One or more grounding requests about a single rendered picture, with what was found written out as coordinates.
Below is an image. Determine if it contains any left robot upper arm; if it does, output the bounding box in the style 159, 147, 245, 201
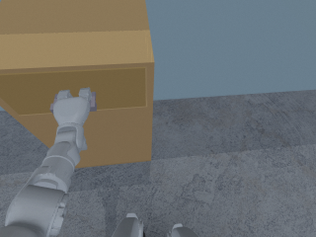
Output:
0, 185, 69, 237

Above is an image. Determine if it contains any robot left hand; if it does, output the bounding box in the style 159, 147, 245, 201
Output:
53, 87, 92, 151

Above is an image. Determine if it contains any left robot thigh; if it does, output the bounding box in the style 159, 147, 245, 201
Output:
112, 217, 143, 237

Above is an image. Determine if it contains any drawer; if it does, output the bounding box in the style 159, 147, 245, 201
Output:
0, 66, 146, 116

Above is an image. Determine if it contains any handle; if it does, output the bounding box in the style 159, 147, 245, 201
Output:
49, 92, 97, 113

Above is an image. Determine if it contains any left robot forearm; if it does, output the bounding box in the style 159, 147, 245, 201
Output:
5, 122, 84, 226

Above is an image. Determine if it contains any cabinet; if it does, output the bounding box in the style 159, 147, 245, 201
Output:
0, 0, 155, 169

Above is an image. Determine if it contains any robot right shin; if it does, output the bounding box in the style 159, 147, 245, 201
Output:
173, 223, 183, 229

